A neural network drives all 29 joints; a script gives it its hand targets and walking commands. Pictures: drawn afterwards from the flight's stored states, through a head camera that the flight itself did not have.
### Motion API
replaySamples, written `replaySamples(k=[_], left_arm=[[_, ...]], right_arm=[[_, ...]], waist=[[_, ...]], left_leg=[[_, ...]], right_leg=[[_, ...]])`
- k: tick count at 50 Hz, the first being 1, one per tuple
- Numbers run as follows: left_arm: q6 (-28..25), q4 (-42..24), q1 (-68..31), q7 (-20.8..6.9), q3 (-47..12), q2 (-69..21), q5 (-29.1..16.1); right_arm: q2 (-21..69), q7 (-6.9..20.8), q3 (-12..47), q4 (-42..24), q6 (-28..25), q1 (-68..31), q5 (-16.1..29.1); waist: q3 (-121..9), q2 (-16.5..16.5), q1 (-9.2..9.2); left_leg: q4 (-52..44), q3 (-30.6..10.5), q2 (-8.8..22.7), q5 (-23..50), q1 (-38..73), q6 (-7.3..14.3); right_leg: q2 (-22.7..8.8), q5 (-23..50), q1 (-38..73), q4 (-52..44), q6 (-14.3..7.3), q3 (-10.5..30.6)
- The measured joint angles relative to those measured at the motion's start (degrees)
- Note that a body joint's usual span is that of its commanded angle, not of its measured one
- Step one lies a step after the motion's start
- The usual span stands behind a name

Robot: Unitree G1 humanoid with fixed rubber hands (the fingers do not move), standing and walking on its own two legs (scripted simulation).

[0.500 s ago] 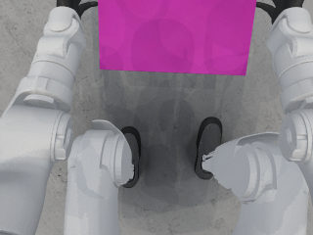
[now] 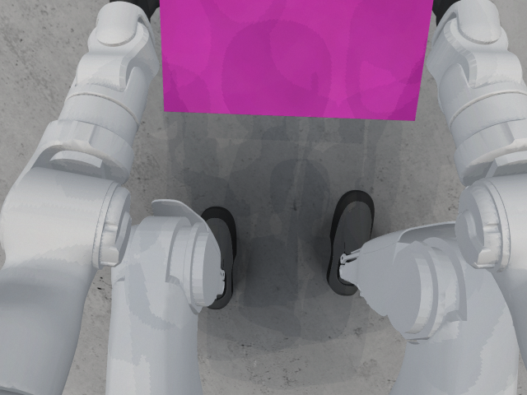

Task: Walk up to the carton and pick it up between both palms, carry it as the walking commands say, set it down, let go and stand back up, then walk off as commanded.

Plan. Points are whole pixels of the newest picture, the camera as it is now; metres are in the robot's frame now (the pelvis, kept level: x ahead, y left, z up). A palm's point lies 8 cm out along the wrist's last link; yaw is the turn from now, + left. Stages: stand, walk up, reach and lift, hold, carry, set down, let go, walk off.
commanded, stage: reach and lift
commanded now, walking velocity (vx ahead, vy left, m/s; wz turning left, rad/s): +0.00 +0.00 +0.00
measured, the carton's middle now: (289, 17) +0.54 +0.00 -0.25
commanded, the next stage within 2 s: none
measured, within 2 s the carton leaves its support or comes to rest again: leaves its support in 0.72 s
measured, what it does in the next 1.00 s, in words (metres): stands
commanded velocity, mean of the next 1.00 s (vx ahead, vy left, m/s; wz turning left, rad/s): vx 0.00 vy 0.00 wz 0.00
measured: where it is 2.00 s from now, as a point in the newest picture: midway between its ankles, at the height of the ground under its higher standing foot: (281, 266)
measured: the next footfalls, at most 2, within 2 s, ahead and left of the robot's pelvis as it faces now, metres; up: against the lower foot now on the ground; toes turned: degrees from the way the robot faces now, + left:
none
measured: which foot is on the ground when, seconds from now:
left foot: down 0.00-1.00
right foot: down 0.00-1.00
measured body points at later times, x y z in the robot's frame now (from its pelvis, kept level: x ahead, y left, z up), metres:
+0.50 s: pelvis +0.00 +0.00 +0.00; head +0.37 +0.00 +0.24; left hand +0.55 +0.18 -0.19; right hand +0.56 -0.18 -0.19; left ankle +0.11 +0.12 -0.34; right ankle +0.15 -0.13 -0.34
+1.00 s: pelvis +0.00 +0.00 +0.00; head +0.35 +0.00 +0.29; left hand +0.56 +0.17 -0.13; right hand +0.56 -0.18 -0.13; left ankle +0.10 +0.12 -0.34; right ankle +0.15 -0.13 -0.34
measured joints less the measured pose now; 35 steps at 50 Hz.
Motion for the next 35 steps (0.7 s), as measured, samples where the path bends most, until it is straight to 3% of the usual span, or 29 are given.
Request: replaySamples(k=[14, 22, 35], left_arm=[[-1.02, 2.25, -1.90, 0.05, -2.21, 0.12, -1.64], [0.84, 4.45, -3.61, -1.03, -0.38, -0.06, 0.01], [6.51, -1.86, -1.61, -1.42, 4.52, -0.59, 4.61]], right_arm=[[-1.06, 0.87, 3.25, 1.23, -0.76, -1.02, 2.69], [-0.79, 1.50, 1.25, 2.98, 1.27, -2.55, 1.49], [-0.39, 1.52, -2.27, -2.44, 5.62, -0.28, -1.35]], waist=[[1.16, 0.56, -0.13], [0.51, 0.92, -0.55], [0.20, 0.25, -0.49]], left_leg=[[-0.78, 0.00, -0.43, 0.62, 0.64, 0.13], [-0.01, -0.44, -1.30, 1.07, -0.33, -0.29], [1.93, -1.03, -1.59, 1.63, -1.77, -0.95]], right_leg=[[0.35, 0.23, 0.99, -0.67, 0.54, 0.33], [1.01, 0.15, 0.41, 0.42, 0.87, 0.62], [1.93, 0.55, -1.07, 2.37, 0.76, 0.65]])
